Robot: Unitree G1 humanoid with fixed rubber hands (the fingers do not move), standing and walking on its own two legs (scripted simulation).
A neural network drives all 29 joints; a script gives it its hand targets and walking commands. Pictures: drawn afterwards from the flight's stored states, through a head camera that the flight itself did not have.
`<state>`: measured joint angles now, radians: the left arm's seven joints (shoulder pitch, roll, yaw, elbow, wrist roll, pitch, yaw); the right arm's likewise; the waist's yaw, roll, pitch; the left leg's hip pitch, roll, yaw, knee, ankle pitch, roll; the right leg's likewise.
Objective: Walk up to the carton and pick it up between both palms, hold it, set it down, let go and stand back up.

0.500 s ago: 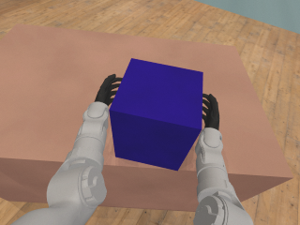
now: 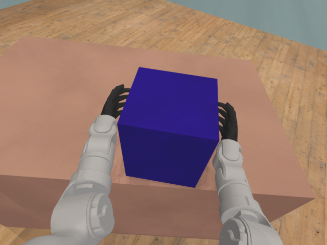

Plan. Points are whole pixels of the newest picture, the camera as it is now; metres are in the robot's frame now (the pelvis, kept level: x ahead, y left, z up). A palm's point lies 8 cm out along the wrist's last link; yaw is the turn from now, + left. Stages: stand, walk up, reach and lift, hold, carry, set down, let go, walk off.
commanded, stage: reach and lift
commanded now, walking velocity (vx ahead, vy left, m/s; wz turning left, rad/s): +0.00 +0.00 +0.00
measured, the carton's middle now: (168, 130) +0.42 -0.02 +0.03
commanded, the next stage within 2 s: none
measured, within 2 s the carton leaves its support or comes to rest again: neither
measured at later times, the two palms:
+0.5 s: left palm (102, 109) +0.39 +0.15 +0.13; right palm (230, 127) +0.36 -0.15 +0.12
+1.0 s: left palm (94, 104) +0.37 +0.15 +0.17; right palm (235, 118) +0.36 -0.15 +0.16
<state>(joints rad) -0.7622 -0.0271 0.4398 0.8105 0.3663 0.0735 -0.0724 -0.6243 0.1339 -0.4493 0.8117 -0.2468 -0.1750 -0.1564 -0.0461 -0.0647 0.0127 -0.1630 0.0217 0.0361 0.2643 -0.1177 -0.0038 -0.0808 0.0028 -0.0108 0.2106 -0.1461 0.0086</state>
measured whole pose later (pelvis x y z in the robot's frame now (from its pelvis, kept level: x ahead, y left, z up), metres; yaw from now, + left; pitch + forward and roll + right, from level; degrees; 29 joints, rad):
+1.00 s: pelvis -0.02 +0.00 +0.00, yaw +2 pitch -8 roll +0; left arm -0.68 -0.05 0.35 0.31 0.39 0.53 -0.07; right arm -0.69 0.00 -0.11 0.68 0.07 0.09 -0.19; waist -0.09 -0.07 0.07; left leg -0.03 0.01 0.01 0.29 -0.13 0.00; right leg 0.07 0.00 -0.04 0.24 -0.17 0.01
